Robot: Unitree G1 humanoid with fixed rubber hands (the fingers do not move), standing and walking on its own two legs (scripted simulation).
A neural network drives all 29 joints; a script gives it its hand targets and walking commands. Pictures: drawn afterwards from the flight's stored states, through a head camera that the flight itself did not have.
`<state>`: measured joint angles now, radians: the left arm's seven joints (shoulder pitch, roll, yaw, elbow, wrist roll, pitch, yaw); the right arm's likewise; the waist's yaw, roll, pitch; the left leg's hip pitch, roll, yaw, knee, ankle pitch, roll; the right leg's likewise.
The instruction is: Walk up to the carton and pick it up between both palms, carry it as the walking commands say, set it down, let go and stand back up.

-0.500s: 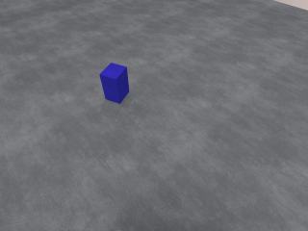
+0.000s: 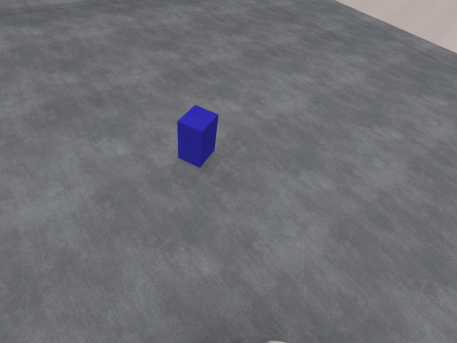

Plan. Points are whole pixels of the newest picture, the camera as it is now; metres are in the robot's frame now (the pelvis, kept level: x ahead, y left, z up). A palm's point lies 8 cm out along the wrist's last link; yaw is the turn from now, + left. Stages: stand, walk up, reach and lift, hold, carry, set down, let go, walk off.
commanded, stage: walk up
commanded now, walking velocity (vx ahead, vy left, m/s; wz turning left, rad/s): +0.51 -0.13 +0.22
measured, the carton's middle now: (197, 137) +1.28 +0.13 -0.63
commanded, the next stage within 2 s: none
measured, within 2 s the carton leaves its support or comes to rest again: neither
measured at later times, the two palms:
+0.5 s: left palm (110, 279) +0.26 +0.24 -0.16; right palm (351, 337) +0.16 -0.25 -0.11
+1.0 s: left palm (136, 213) +0.45 +0.23 -0.18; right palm (301, 190) +0.54 -0.23 -0.14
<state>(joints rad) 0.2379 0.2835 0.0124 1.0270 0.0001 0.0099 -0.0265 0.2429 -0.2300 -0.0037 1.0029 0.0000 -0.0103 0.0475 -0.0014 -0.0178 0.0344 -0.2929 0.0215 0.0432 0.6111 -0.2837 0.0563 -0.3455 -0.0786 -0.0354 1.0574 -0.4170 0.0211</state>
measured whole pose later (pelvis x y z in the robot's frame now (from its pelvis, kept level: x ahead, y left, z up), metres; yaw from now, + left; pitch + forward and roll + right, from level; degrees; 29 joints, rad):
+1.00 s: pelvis +0.45 +0.00 -0.02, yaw +6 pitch -3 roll -3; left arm 0.25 0.19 0.02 1.10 0.00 -0.01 -0.01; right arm 0.20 -0.19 -0.02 0.98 0.00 -0.04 0.01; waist -0.02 0.01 0.03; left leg -0.46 0.08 0.08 0.76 -0.25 0.04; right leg -0.22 -0.04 -0.13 0.87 -0.47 0.01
